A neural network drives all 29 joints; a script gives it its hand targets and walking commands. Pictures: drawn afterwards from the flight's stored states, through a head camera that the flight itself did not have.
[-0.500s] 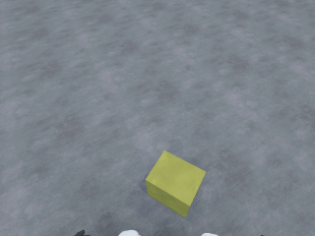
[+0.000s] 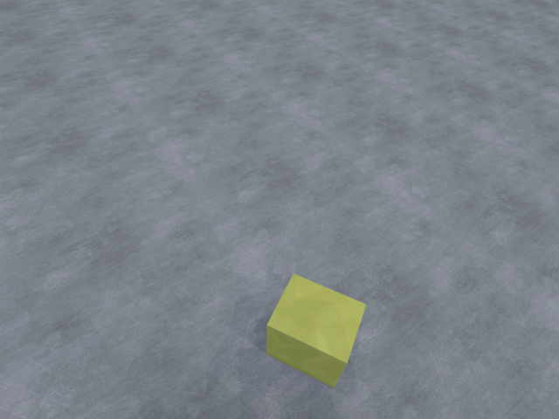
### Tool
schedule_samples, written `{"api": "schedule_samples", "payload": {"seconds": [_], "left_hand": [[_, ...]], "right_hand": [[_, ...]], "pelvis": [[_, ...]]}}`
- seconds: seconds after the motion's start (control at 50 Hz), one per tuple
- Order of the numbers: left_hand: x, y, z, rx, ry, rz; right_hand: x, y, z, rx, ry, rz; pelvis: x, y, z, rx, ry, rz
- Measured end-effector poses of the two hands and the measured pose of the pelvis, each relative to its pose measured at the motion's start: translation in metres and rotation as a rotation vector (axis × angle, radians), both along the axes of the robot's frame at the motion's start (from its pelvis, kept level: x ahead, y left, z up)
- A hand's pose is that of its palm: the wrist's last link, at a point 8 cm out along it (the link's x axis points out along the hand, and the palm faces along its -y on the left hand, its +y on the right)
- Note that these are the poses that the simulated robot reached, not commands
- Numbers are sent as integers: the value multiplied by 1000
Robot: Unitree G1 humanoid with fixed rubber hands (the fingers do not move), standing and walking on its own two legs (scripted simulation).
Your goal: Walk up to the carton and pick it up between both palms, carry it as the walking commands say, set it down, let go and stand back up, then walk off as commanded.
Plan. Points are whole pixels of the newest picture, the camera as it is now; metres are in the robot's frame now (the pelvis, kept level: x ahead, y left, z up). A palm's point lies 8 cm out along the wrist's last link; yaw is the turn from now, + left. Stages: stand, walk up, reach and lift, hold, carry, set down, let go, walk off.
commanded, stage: walk up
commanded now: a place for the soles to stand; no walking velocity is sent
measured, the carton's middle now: (313, 330) +0.51 -0.11 -0.65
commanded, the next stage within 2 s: none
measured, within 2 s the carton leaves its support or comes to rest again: neither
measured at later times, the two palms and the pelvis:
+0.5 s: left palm out of the picture +0.02 +0.21 -0.15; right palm out of the picture +0.04 -0.26 -0.14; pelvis +0.01 -0.03 -0.01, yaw +1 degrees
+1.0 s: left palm out of the picture +0.03 +0.20 -0.15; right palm out of the picture +0.02 -0.27 -0.14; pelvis +0.02 -0.04 -0.01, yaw +0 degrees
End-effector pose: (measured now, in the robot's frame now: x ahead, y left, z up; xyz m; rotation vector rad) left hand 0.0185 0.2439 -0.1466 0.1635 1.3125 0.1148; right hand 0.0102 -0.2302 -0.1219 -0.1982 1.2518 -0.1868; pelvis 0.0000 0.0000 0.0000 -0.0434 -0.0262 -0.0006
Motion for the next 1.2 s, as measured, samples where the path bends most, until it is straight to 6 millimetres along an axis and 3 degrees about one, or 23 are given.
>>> {"api": "schedule_samples", "payload": {"seconds": [0.1, 0.2, 0.5, 0.76, 1.02, 1.1, 1.2], "left_hand": [[-31, -6, -1, 35, 72, -10], [-51, -12, 0, 36, 137, -8], [5, -36, -1, 32, -6, -45], [8, -41, -1, 32, 20, -29], [10, -39, -2, 34, 39, -35], [6, -30, 5, 66, 35, -34], [-3, 3, 20, 122, 102, -46]], "right_hand": [[-28, -22, -9, -8, 92, -23], [-27, -29, -11, -2, 107, -4], [26, -33, -18, 32, 6, 51], [10, -42, -21, 24, 90, 30], [13, -44, -20, 16, 115, 28], [32, -50, -20, 1, 79, 27], [89, -39, -10, -12, -57, 10]], "pelvis": [[-2, -8, -5, 35, 24, -22], [0, -10, -5, 32, 21, -5], [8, -29, -7, 39, 11, 10], [17, -36, -6, 42, 6, 6], [25, -35, -6, 42, 20, 4], [30, -23, -8, 48, 29, -74], [44, 2, -6, 58, 36, -152]]}}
